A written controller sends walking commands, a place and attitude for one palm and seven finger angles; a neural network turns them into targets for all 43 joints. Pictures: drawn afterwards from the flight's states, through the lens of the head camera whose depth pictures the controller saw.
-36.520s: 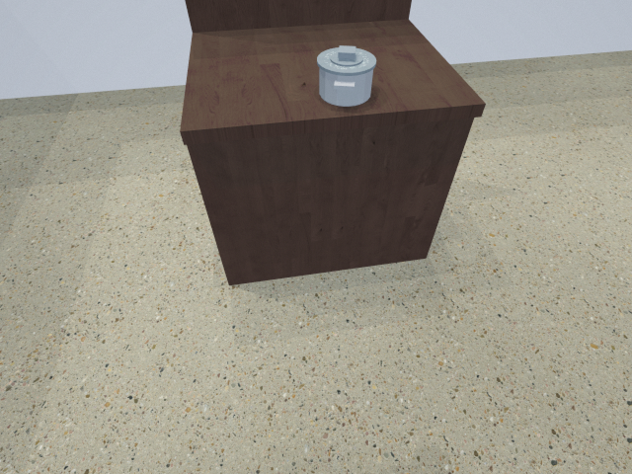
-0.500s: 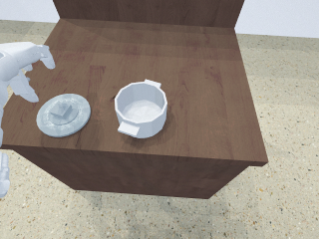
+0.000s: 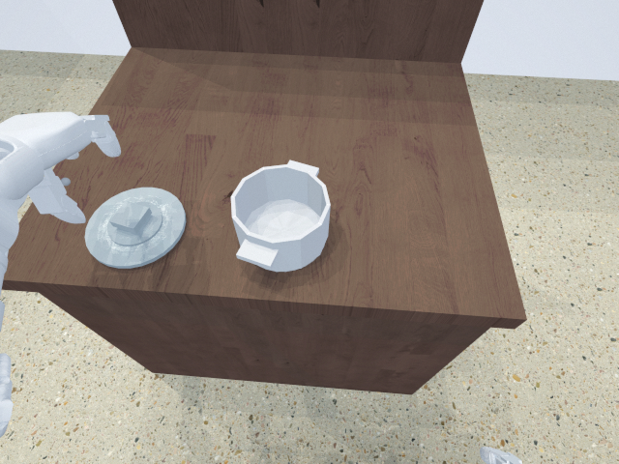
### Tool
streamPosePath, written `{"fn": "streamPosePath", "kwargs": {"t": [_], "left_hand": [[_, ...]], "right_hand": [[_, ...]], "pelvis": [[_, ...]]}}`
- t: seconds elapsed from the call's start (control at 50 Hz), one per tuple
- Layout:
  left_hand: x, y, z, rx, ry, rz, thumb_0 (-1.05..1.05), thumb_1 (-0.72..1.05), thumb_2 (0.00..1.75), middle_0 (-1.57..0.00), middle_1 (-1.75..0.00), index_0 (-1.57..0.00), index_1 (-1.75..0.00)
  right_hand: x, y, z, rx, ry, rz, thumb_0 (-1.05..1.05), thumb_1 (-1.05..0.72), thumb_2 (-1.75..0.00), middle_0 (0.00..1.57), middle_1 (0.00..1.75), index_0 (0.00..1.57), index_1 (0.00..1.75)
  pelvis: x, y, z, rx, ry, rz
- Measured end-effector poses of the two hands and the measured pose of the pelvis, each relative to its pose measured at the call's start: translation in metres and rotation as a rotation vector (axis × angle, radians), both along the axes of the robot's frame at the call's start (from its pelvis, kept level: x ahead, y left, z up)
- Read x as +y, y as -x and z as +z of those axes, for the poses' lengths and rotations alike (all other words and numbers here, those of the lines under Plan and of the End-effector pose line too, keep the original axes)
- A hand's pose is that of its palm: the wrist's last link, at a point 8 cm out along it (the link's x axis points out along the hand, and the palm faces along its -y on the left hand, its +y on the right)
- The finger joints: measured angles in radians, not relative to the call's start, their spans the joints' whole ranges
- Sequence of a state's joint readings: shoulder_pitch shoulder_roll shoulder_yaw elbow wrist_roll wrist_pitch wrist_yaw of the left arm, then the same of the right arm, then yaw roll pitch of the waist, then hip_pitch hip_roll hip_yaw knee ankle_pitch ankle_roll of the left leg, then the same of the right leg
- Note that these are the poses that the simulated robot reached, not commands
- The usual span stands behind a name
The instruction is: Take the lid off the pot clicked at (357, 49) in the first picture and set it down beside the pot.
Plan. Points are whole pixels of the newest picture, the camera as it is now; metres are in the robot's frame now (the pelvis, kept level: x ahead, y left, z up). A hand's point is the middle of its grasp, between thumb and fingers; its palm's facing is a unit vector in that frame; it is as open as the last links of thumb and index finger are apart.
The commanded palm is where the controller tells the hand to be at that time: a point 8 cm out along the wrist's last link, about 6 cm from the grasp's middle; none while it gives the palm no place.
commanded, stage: draw the hand back to the body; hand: left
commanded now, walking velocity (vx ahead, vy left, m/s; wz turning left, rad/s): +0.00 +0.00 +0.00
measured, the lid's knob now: (131, 216) +0.48 +0.29 -0.02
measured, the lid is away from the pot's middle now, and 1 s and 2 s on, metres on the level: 0.24 0.24 0.24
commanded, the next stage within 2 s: step back with the hand held close in 1.90 s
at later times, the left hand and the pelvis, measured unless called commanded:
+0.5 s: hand (94, 173) +0.39 +0.22 +0.18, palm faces +0.35 -0.89 -0.28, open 10.5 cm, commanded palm +0.33 +0.27 +0.19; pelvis +0.01 -0.03 +0.00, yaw -2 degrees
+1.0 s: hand (77, 249) +0.30 +0.22 +0.17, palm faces +0.43 -0.86 -0.28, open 8.2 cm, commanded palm +0.25 +0.25 +0.18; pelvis +0.00 -0.05 +0.00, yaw -2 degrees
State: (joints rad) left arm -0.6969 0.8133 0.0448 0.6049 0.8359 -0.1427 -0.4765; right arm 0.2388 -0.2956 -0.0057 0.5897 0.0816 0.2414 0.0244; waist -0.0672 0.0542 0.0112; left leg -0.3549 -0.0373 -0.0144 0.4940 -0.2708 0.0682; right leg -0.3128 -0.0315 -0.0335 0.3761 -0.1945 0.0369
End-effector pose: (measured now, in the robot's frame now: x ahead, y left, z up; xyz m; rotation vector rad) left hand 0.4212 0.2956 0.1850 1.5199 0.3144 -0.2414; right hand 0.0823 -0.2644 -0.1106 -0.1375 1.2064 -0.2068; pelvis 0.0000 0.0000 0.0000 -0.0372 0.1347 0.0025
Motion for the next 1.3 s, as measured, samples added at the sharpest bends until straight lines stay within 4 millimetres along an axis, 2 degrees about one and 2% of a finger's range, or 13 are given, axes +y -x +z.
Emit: {"fn": "streamPosePath", "kwargs": {"t": [0.14, 0.22, 0.26, 0.32, 0.38, 0.48, 0.54, 0.6, 0.66, 0.76, 0.88, 0.98, 1.3], "left_hand": [[0.003, 0.031, -0.008, 0.030, -0.005, 0.013, 0.00, 0.07, 0.49, -0.31, -0.96, -0.32, -0.95], [-0.013, 0.047, 0.000, -0.286, 0.581, 0.039, 0.00, 0.07, 0.48, -0.32, -0.96, -0.32, -0.95], [-0.017, 0.052, -0.004, -0.416, 0.812, 0.100, 0.00, 0.07, 0.48, -0.32, -0.96, -0.32, -0.95], [-0.020, 0.054, -0.015, -0.529, 1.035, 0.214, 0.00, 0.07, 0.49, -0.31, -0.95, -0.32, -0.95], [-0.030, 0.058, -0.012, -0.619, 1.137, 0.248, 0.00, 0.09, 0.50, -0.31, -0.94, -0.31, -0.93], [-0.032, 0.072, 0.006, -0.730, 1.165, 0.257, 0.00, 0.16, 0.53, -0.30, -0.89, -0.30, -0.88], [-0.024, 0.080, -0.001, -0.733, 1.166, 0.321, 0.00, 0.21, 0.56, -0.29, -0.84, -0.29, -0.84], [-0.028, 0.094, -0.007, -0.732, 1.161, 0.345, 0.00, 0.27, 0.59, -0.28, -0.80, -0.28, -0.79], [-0.034, 0.107, -0.006, -0.750, 1.151, 0.335, 0.00, 0.32, 0.61, -0.27, -0.75, -0.28, -0.74], [-0.030, 0.120, -0.005, -0.779, 1.133, 0.367, 0.00, 0.42, 0.66, -0.26, -0.67, -0.27, -0.67], [-0.045, 0.140, -0.003, -0.779, 1.147, 0.335, 0.01, 0.55, 0.73, -0.25, -0.58, -0.25, -0.57], [-0.039, 0.158, -0.005, -0.784, 1.135, 0.355, 0.01, 0.65, 0.78, -0.24, -0.49, -0.24, -0.49], [-0.043, 0.215, -0.010, -0.779, 1.135, 0.327, 0.01, 0.87, 0.89, -0.21, -0.32, -0.21, -0.31]], "right_hand": [[0.009, -0.029, 0.000, -0.063, -0.028, 0.062, 0.01, -0.91, -0.89, 0.20, 0.30, 0.20, 0.30], [0.019, -0.044, 0.006, -0.157, -0.024, 0.113, 0.01, -0.91, -0.89, 0.19, 0.30, 0.20, 0.30], [0.024, -0.049, 0.009, -0.193, -0.025, 0.120, 0.01, -0.91, -0.89, 0.19, 0.30, 0.20, 0.30], [0.025, -0.054, 0.016, -0.237, -0.015, 0.115, 0.01, -0.91, -0.89, 0.20, 0.30, 0.21, 0.30], [0.020, -0.059, 0.024, -0.299, 0.001, 0.107, 0.01, -0.91, -0.89, 0.20, 0.30, 0.21, 0.30], [0.004, -0.063, 0.022, -0.346, 0.007, 0.084, 0.01, -0.90, -0.89, 0.20, 0.30, 0.21, 0.30], [-0.007, -0.061, 0.018, -0.321, 0.011, 0.074, 0.01, -0.90, -0.89, 0.20, 0.30, 0.21, 0.30], [-0.018, -0.060, 0.017, -0.309, 0.022, 0.081, 0.01, -0.90, -0.89, 0.20, 0.30, 0.21, 0.30], [-0.026, -0.062, 0.015, -0.306, 0.036, 0.097, 0.01, -0.91, -0.89, 0.20, 0.30, 0.20, 0.30], [-0.033, -0.070, 0.018, -0.328, 0.039, 0.092, 0.01, -0.91, -0.89, 0.20, 0.30, 0.20, 0.30], [-0.030, -0.082, 0.024, -0.403, 0.024, 0.100, 0.01, -0.91, -0.89, 0.19, 0.30, 0.20, 0.30], [-0.023, -0.086, 0.029, -0.439, 0.010, 0.102, 0.01, -0.91, -0.89, 0.20, 0.30, 0.20, 0.30], [0.000, -0.078, 0.033, -0.475, -0.001, 0.145, 0.01, -0.90, -0.89, 0.20, 0.30, 0.21, 0.30]], "pelvis": [[0.000, 0.004, 0.001, -0.021, -0.001, 0.013], [-0.002, 0.004, 0.003, -0.077, -0.006, 0.008], [-0.006, 0.002, 0.004, -0.090, -0.011, -0.006], [-0.014, -0.002, 0.004, -0.107, -0.014, -0.020], [-0.019, -0.006, 0.005, -0.127, -0.013, -0.026], [-0.025, -0.012, 0.004, -0.137, -0.014, -0.037], [-0.032, -0.013, 0.004, -0.135, -0.016, -0.036], [-0.036, -0.014, 0.004, -0.137, -0.016, -0.033], [-0.040, -0.014, 0.005, -0.140, -0.017, -0.027], [-0.047, -0.012, 0.005, -0.145, -0.021, -0.027], [-0.049, -0.010, 0.005, -0.161, -0.020, -0.030], [-0.051, -0.005, 0.005, -0.174, -0.021, -0.033], [-0.040, 0.009, 0.006, -0.203, -0.019, -0.029]]}}
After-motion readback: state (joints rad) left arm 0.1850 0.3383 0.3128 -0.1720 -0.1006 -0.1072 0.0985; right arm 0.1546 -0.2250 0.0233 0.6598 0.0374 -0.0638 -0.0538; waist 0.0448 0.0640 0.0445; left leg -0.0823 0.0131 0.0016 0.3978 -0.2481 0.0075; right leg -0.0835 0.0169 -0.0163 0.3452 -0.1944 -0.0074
